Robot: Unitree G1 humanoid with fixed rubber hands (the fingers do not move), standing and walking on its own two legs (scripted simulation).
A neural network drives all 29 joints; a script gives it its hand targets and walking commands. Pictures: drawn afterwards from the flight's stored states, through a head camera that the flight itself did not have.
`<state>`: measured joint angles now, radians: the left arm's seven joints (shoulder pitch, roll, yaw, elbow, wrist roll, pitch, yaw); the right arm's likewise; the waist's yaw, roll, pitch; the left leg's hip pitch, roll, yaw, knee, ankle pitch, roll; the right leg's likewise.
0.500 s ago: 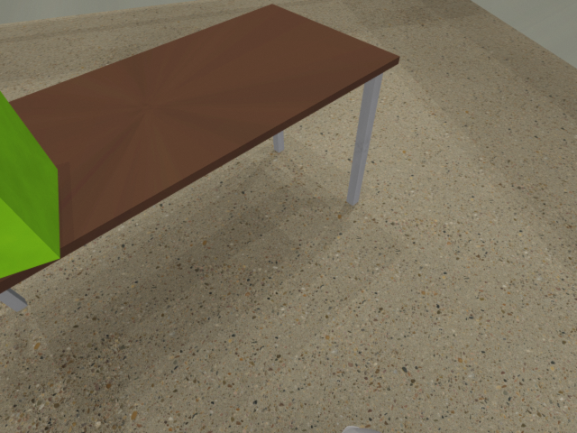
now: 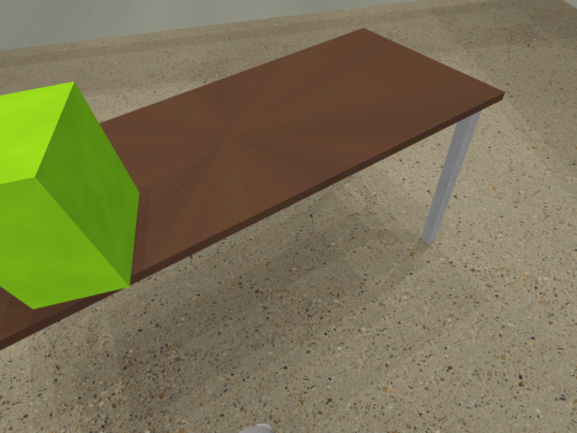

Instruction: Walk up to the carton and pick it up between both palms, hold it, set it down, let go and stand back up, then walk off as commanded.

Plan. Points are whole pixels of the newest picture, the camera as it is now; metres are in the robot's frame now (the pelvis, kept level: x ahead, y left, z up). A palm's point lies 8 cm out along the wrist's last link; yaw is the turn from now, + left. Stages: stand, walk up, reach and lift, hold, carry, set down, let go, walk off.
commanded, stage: walk up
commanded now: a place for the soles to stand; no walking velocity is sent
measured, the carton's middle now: (53, 197) +0.50 +0.48 +0.05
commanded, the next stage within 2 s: none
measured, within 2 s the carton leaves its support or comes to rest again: neither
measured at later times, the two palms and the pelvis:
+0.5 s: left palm out of the picture +0.07 +0.36 -0.10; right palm out of the picture +0.16 -0.27 -0.13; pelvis +0.04 +0.03 -0.02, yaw +7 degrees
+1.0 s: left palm out of the picture +0.05 +0.36 -0.07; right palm out of the picture +0.13 -0.27 -0.13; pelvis +0.04 +0.02 +0.00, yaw +12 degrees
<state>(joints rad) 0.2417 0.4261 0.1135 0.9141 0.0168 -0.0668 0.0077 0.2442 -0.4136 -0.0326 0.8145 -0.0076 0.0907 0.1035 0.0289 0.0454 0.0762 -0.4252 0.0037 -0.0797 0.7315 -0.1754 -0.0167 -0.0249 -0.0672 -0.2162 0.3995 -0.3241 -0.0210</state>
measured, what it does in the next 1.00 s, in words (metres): steps on the spot: left foot, then right foot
